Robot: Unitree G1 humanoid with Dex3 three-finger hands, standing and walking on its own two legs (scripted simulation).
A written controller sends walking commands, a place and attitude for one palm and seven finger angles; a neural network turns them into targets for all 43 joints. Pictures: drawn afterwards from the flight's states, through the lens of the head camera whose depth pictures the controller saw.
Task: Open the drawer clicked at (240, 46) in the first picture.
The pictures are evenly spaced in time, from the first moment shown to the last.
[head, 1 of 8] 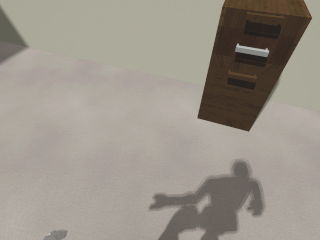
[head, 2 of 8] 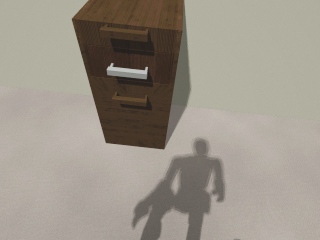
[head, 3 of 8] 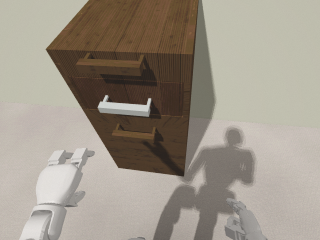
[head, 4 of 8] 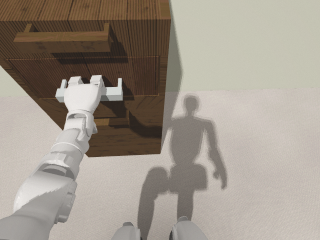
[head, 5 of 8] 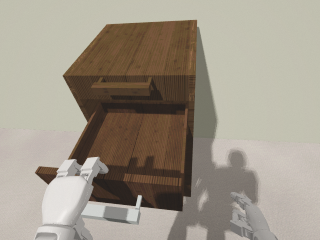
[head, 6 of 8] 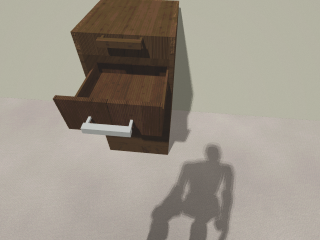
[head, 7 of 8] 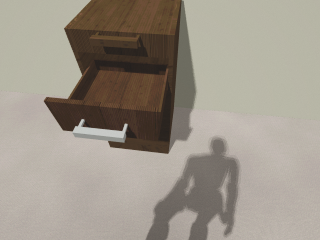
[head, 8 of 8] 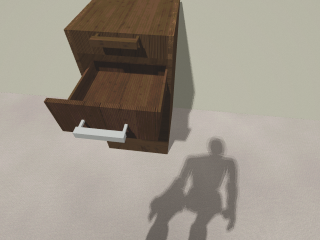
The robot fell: no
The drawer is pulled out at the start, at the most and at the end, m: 0.00 0.30 0.30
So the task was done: yes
